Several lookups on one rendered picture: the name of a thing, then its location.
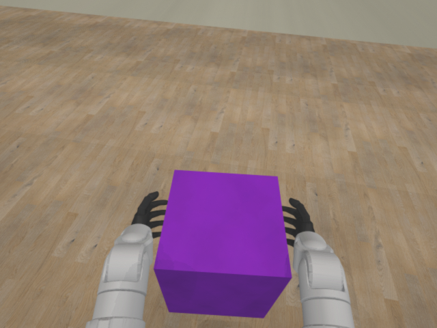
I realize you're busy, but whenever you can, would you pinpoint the left robot hand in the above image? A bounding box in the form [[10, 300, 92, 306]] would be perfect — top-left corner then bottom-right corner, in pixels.
[[131, 191, 168, 238]]

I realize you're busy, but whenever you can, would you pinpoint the robot left forearm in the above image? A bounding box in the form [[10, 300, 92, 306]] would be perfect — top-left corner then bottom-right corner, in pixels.
[[85, 223, 153, 328]]

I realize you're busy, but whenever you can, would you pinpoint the carton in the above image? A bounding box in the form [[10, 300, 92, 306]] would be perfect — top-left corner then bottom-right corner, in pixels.
[[154, 170, 292, 318]]

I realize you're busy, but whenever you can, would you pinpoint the robot right forearm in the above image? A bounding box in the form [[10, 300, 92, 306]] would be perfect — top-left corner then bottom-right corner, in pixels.
[[293, 231, 355, 328]]

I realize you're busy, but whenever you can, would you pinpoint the right robot hand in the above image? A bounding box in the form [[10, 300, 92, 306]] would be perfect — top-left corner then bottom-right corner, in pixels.
[[282, 198, 315, 247]]

